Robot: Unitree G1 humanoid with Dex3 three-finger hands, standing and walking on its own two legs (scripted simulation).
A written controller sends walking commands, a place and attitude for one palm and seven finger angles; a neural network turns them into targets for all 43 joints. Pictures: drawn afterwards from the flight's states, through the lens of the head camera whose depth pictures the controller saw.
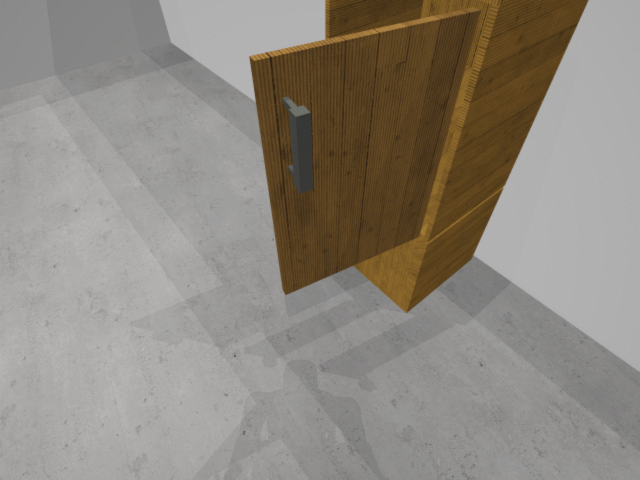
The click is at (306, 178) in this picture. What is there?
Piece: cupboard door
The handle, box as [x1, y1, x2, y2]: [282, 96, 312, 193]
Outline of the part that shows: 287,96 282,98 283,104 289,110 293,164 288,166 288,169 294,177 294,185 300,193 312,189 310,112 303,105 298,107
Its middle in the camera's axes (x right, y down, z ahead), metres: -0.04 -0.15 +0.64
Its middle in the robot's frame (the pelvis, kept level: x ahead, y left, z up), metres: +0.60 +0.08 +0.10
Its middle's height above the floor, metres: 0.88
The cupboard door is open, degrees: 78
